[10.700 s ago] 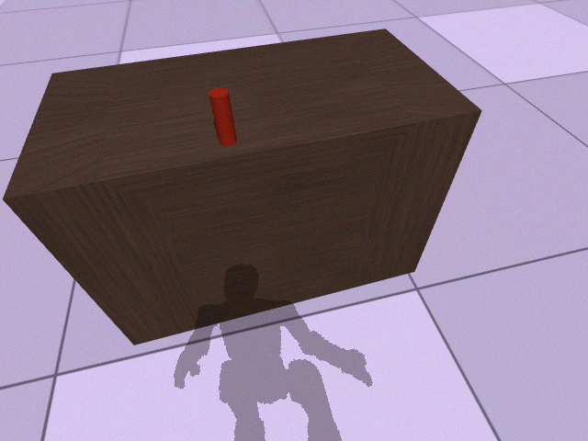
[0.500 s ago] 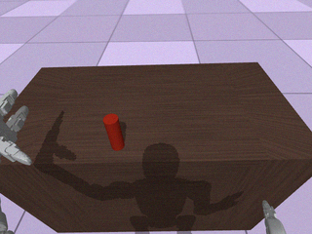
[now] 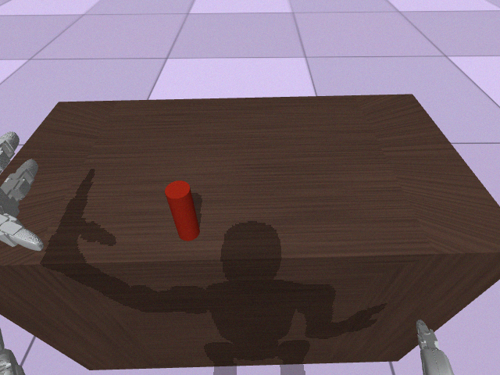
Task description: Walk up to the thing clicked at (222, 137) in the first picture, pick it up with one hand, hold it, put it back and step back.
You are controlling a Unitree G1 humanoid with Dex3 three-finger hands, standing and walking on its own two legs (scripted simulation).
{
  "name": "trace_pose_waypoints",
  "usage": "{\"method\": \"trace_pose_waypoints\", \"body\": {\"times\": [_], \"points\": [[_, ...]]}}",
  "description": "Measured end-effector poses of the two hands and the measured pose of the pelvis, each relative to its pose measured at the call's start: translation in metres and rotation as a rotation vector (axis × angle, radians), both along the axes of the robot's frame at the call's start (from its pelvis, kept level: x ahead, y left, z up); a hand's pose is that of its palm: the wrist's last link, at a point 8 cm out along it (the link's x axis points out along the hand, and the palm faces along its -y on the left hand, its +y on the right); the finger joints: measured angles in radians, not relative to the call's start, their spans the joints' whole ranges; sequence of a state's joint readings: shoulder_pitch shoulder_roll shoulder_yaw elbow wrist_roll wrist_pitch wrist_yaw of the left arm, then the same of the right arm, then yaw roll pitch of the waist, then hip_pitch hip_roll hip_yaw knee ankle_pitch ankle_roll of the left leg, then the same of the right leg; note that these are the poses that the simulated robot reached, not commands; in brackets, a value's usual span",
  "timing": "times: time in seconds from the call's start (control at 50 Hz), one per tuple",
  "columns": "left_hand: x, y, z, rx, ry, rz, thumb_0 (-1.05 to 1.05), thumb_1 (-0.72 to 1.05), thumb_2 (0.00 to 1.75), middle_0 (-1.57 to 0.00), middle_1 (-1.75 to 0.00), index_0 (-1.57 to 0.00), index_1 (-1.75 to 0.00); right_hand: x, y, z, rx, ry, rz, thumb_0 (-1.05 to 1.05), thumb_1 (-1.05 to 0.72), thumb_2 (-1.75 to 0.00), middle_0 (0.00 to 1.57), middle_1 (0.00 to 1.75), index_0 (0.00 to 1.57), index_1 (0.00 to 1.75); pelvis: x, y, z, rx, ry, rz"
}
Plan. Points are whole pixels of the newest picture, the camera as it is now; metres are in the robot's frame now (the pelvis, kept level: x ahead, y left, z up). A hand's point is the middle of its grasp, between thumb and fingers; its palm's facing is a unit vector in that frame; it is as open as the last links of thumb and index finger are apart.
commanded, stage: go down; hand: left
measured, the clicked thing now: (183, 212) +0.40 +0.15 +0.04
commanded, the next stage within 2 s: approach in 1.20 s
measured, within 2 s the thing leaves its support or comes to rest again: neither
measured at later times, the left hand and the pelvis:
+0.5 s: hand (28, 187) +0.36 +0.34 +0.16, palm faces +0.07 -1.00 -0.01, open 17.6 cm; pelvis +0.00 +0.00 +0.00, yaw +0 degrees
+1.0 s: hand (27, 197) +0.34 +0.34 +0.15, palm faces +0.06 -1.00 -0.03, open 17.5 cm; pelvis +0.00 +0.00 +0.00, yaw +0 degrees
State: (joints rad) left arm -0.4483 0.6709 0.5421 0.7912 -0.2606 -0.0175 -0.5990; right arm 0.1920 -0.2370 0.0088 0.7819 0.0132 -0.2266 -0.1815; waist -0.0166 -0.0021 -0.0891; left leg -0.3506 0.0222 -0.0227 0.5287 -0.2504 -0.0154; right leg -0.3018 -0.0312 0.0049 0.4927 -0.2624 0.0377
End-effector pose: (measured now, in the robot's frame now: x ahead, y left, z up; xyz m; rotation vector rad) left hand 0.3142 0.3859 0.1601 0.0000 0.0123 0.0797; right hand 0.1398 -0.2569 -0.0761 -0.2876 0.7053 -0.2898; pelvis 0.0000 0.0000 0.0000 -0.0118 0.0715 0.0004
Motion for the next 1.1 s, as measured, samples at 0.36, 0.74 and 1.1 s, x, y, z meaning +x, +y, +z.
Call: {"method": "trace_pose_waypoints", "body": {"times": [0.36,0.74,1.1], "points": [[0.01,0.011,0.002,-0.004,0.012,-0.004,-0.01,-0.55,0.04,-0.04,-0.03,-0.04,-0.04,0.007,0.003,0.001,-0.005,-0.004,0.009,-0.01,0.53,-0.05,0.06,0.05,0.05,0.05,0.003,0.0,-0.001,-0.003,0.023,0.005],[0.015,0.008,-0.002,0.009,0.015,-0.012,-0.01,-0.54,0.04,-0.04,-0.03,-0.03,-0.04,0.002,0.003,0.001,-0.005,-0.002,0.005,-0.01,0.53,-0.05,0.06,0.05,0.05,0.05,0.004,0.001,-0.002,-0.004,0.035,-0.002],[0.007,0.003,-0.001,0.02,-0.007,-0.03,-0.01,-0.5,0.05,-0.03,-0.03,-0.03,-0.03,0.01,0.007,0.007,-0.009,-0.046,0.029,-0.01,0.53,-0.05,0.06,0.05,0.05,0.05,0.0,0.002,-0.003,-0.006,0.024,0.008]]}}
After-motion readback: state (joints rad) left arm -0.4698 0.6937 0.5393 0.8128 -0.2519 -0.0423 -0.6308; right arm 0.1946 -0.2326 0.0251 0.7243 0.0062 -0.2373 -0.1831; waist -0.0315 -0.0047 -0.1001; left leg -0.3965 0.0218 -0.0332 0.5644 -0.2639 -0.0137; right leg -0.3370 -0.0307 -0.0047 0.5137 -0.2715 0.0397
